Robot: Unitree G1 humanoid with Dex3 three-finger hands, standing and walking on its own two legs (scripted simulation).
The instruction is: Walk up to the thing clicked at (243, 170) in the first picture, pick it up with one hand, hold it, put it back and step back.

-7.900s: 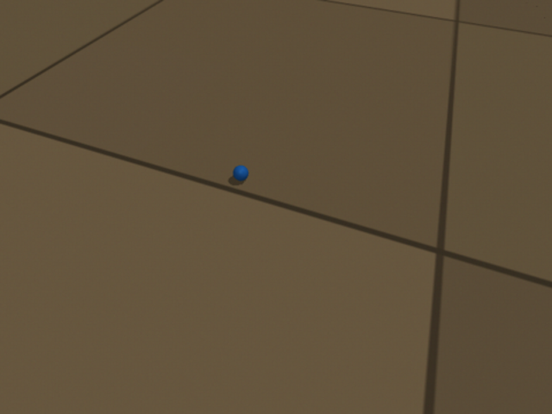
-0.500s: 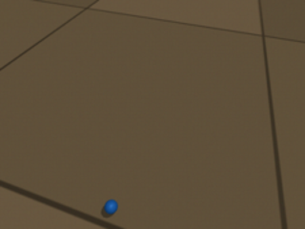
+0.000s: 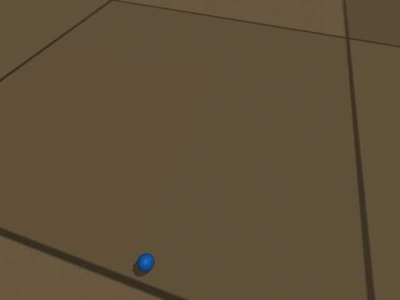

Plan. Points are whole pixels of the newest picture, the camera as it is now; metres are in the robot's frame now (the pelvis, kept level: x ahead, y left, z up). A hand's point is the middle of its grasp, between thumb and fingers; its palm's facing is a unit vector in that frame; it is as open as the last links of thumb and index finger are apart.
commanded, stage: walk up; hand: left
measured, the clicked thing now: (145, 262) +0.37 +0.25 -0.74
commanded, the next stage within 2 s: stand in 1.26 s
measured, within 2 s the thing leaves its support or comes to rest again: neither
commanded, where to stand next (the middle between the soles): -0.01 +0.02 m, yaw +1 degrees
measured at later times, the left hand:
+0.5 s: hand out of the picture +0.04 +0.25 -0.16, palm faces -0.01 -0.95 -0.33, open 7.4 cm
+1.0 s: hand out of the picture +0.06 +0.25 -0.16, palm faces +0.00 -0.94 -0.33, open 7.4 cm
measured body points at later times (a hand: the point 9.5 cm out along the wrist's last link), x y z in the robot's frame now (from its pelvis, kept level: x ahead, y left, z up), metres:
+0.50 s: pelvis -0.03 +0.00 +0.00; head +0.00 +0.00 +0.44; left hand +0.04 +0.30 -0.14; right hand +0.04 -0.31 -0.14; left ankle -0.01 +0.13 -0.75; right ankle +0.00 -0.12 -0.75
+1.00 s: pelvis -0.02 +0.00 +0.00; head +0.00 +0.00 +0.44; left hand +0.06 +0.30 -0.14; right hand +0.07 -0.31 -0.13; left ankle -0.01 +0.13 -0.75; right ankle +0.00 -0.12 -0.75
